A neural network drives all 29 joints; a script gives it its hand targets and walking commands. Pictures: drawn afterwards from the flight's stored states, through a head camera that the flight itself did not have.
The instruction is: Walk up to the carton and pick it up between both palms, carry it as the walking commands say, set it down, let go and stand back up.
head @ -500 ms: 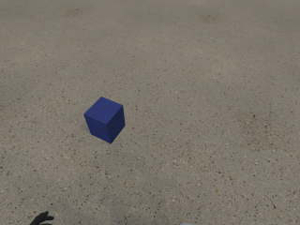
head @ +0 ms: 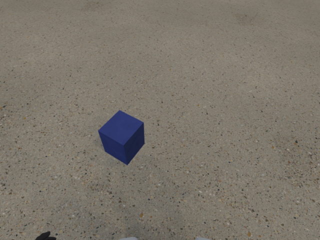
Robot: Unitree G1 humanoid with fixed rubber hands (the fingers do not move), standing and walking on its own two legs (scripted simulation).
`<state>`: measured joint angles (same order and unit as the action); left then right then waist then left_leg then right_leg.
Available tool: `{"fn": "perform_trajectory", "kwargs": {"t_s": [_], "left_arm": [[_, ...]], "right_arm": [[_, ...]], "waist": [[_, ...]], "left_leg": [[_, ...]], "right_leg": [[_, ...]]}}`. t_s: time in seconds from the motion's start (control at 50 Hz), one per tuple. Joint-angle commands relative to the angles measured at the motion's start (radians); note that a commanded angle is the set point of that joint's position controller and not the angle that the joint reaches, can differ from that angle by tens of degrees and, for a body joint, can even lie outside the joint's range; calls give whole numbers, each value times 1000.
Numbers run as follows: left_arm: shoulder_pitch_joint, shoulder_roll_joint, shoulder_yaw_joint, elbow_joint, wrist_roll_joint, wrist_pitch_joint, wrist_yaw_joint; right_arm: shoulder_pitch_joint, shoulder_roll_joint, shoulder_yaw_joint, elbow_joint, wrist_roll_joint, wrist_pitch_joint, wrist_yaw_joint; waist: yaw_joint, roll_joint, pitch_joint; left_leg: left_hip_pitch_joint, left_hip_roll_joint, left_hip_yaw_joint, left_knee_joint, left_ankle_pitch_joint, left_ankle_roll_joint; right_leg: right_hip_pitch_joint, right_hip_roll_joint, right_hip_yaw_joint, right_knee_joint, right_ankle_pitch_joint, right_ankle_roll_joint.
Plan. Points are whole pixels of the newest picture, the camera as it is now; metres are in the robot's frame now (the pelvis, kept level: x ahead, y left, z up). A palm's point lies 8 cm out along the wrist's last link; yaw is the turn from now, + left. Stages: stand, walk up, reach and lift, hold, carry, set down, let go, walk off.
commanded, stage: walk up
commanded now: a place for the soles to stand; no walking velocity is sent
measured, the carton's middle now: (123, 137) +0.82 +0.23 -0.63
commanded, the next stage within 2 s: none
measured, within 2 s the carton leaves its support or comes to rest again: neither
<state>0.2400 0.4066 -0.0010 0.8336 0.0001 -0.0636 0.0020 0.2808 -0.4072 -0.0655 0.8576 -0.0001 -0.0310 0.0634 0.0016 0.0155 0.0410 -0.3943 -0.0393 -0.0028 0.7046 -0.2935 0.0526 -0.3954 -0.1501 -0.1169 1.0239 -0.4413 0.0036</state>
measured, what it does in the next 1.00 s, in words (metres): walks ahead: right foot, then left foot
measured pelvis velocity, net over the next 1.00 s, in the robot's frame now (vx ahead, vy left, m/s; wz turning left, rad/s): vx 0.25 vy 0.02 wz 0.10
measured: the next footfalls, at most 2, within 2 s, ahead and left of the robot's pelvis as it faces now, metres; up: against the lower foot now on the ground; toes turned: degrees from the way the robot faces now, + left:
right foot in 0.26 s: +0.19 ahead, -0.18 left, +0.00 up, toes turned -9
left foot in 0.58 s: +0.28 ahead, +0.12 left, +0.00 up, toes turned +2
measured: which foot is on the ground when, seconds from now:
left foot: down 0.00-0.26, up 0.28-0.56, down 0.58-0.92, up 0.94-1.00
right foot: up 0.00-0.24, down 0.26-0.58, up 0.60-0.90, down 0.92-1.00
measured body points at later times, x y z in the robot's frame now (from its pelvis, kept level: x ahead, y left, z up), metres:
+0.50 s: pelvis +0.14 -0.01 +0.00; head +0.16 -0.03 +0.45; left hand +0.18 +0.32 -0.09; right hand +0.23 -0.31 -0.13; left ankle +0.19 +0.10 -0.69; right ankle +0.15 -0.17 -0.72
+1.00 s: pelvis +0.25 +0.02 +0.00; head +0.28 +0.00 +0.44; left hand +0.29 +0.35 -0.09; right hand +0.36 -0.29 -0.13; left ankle +0.24 +0.11 -0.68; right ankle +0.30 -0.13 -0.72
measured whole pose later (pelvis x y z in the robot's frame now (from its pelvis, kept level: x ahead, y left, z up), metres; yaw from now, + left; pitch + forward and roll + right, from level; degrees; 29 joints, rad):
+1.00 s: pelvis +0.25 +0.02 +0.00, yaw +6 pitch -1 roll +0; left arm 0.29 0.41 0.00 0.83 0.00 -0.11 0.05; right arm 0.26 -0.40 -0.09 0.83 0.00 0.03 0.08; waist 0.00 0.05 0.08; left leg -0.45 -0.07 -0.01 1.00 -0.43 0.06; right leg -0.38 -0.15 -0.13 0.73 -0.32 0.02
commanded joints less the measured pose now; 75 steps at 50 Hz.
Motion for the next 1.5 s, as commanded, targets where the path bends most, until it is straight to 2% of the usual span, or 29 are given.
{"fn": "perform_trajectory", "kwargs": {"t_s": [0.0,0.14,0.2,0.22,0.24,0.26,0.28,0.36,0.48,0.52,0.54,0.56,0.58,0.6,0.72,0.8,0.86,0.88,0.9,0.92,0.94,1.02,1.1,1.16,1.18,1.2,1.22,1.28,1.48], "left_arm": [[11,270,103,-18,-3,-18,11],[-60,258,112,-32,2,-43,13],[79,223,112,15,2,-69,23],[195,273,133,37,11,-80,36],[289,391,175,53,30,-86,50],[254,448,183,28,33,-79,58],[214,439,173,11,22,-75,60],[82,351,152,-28,20,-60,49],[7,395,157,-66,34,-57,49],[-70,363,147,-74,34,-46,46],[-29,287,114,-61,33,-33,46],[-15,191,86,-80,15,-27,45],[-9,196,77,-95,0,-23,54],[-3,283,101,-56,3,-13,59],[50,282,116,7,-3,-13,44],[16,273,120,-4,-2,-33,50],[145,232,116,32,-5,-62,64],[240,278,132,55,4,-72,73],[310,371,168,65,22,-79,84],[278,451,183,28,34,-72,93],[250,453,177,18,24,-66,95],[88,379,156,-29,23,-54,95],[61,408,163,-48,37,-50,94],[25,305,113,-53,27,-28,90],[18,214,86,-68,14,-16,88],[21,214,80,-84,2,-7,101],[31,288,98,-56,2,3,108],[95,304,109,5,-8,16,95],[151,264,112,23,-16,-22,110]], "right_arm": [[71,-289,-98,-73,-15,-28,-25],[37,-275,-98,-85,-23,-7,-2],[-53,-248,-83,-123,-12,5,8],[-60,-184,-58,-144,0,0,11],[-45,-101,-30,-167,0,-11,11],[-30,-153,-42,-157,-10,-7,3],[-29,-209,-52,-141,-19,-3,2],[-29,-206,-65,-94,-16,8,30],[-17,-207,-76,-96,-22,24,43],[117,-203,-88,-49,-30,19,37],[184,-231,-105,-14,-39,13,21],[201,-306,-126,-41,-65,6,-1],[93,-370,-122,-87,-53,4,-11],[39,-375,-130,-105,-39,5,-14],[31,-281,-110,-106,-40,9,-9],[24,-278,-114,-120,-47,23,7],[-74,-250,-98,-155,-30,34,15],[-92,-191,-81,-170,-21,34,18],[-65,-121,-58,-193,-21,25,20],[-41,-135,-55,-190,-32,27,12],[-63,-203,-68,-187,-37,32,9],[-45,-196,-77,-145,-30,41,30],[-32,-193,-87,-139,-37,52,37],[137,-211,-113,-61,-59,40,17],[167,-292,-132,-78,-83,34,-2],[67,-360,-134,-120,-67,34,-7],[23,-369,-143,-131,-51,39,-10],[-18,-298,-131,-136,-50,43,-24],[-60,-253,-120,-187,-64,68,0]], "waist": [[-55,111,-19],[-70,145,33],[18,71,-66],[83,-31,-152],[139,-270,-211],[114,-197,-188],[92,-71,-178],[42,-167,-72],[-27,-248,-89],[-136,-127,-151],[-166,47,-167],[-185,267,-89],[-119,301,6],[-95,93,19],[-60,136,3],[-73,123,25],[15,87,-66],[71,-4,-132],[120,-223,-182],[103,-230,-164],[83,-92,-165],[11,-172,-87],[-39,-236,-114],[-159,25,-196],[-184,238,-104],[-114,275,-8],[-101,138,-30],[-56,101,-12],[-31,113,-46]], "left_leg": [[237,216,-490,-408,-3,91],[206,195,-379,-398,55,184],[90,140,-209,-198,268,148],[-31,68,-115,5,295,85],[-283,-45,-63,260,39,7],[-385,-27,-96,400,-201,-20],[-398,20,-144,460,-197,-19],[-298,110,-82,323,-111,-63],[-132,140,-12,155,-87,-46],[123,103,30,-19,11,-20],[259,1,21,-115,-52,-11],[314,140,-354,-291,-183,40],[218,250,-697,-508,-316,94],[175,271,-725,-507,-376,86],[170,179,-430,-384,-141,129],[155,185,-416,-382,-62,185],[60,123,-232,-188,172,165],[-56,60,-148,-13,207,105],[-267,-44,-72,232,86,30],[-396,-54,-94,386,-216,-25],[-417,4,-152,463,-248,-30],[-299,109,-108,378,-168,-58],[-163,125,-49,207,-179,-37],[235,0,6,-106,-41,-16],[320,145,-367,-258,34,23],[218,256,-626,-421,22,72],[202,257,-641,-415,-14,66],[230,184,-504,-354,4,32],[149,150,-325,-238,255,138]], "right_leg": [[-276,17,103,5,47,-33],[-156,57,41,-261,91,-5],[200,113,-16,-562,303,-27],[436,49,68,-614,329,-59],[633,-198,381,-677,209,-140],[603,-376,537,-696,117,-237],[551,-391,536,-693,29,-268],[354,-257,215,-698,84,-227],[203,-292,129,-602,113,-235],[65,-221,27,-411,21,-170],[-30,-103,-48,-152,23,-123],[-269,-5,-45,105,66,-69],[-429,85,24,195,-150,-43],[-366,42,114,179,-112,-38],[-236,11,68,-61,-12,-18],[-158,39,44,-211,7,-9],[160,89,-20,-516,262,-30],[382,59,48,-587,304,-55],[566,-142,304,-668,198,-116],[547,-369,518,-681,210,-225],[509,-414,535,-658,155,-281],[321,-292,210,-595,301,-243],[238,-318,171,-519,362,-247],[11,-121,-33,-119,290,-129],[-294,-5,-24,102,67,-66],[-412,82,19,158,-219,-41],[-357,49,94,160,-198,-36],[-339,5,74,116,-31,-30],[-8,52,15,-311,105,-39]]}}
